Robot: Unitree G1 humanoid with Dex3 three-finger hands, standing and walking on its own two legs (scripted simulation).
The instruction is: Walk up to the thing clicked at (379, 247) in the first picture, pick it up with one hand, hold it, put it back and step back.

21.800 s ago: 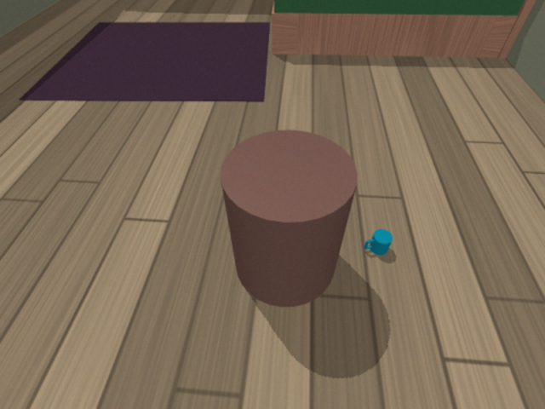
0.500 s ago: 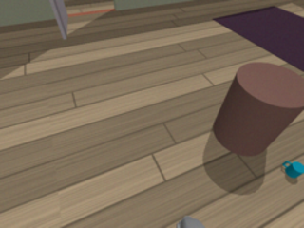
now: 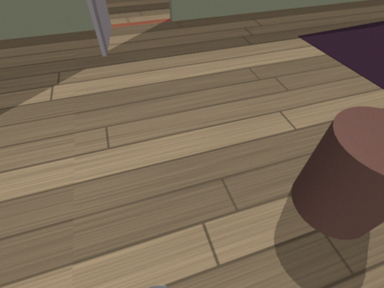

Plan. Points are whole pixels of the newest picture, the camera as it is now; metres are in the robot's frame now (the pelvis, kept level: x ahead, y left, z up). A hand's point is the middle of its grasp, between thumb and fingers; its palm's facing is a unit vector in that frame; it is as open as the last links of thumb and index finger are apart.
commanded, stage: walk up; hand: left
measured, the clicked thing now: out of the picture +0.41 -1.01 -0.72
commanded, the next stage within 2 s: stand in 1.16 s
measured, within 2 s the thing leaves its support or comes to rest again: neither
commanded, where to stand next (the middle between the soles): +0.15 -0.01 m, yaw +0 degrees
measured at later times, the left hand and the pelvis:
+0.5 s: hand (96, 287) +0.15 +0.25 -0.15, palm faces -0.05 -0.92 -0.39, open 7.4 cm; pelvis +0.07 -0.02 -0.01, yaw -1 degrees
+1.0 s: hand (108, 261) +0.20 +0.23 -0.13, palm faces -0.02 -0.94 -0.33, open 7.3 cm; pelvis +0.10 -0.02 +0.02, yaw -1 degrees
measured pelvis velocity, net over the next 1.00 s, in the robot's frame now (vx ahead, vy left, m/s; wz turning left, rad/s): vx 0.10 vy -0.02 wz -0.01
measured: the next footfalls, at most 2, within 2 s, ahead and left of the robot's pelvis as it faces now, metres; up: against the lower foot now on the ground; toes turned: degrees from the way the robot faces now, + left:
right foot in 0.36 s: +0.17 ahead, -0.15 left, +0.00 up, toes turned -4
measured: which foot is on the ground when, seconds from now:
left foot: down 0.00-1.00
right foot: down 0.00-0.02, up 0.04-0.34, down 0.36-1.00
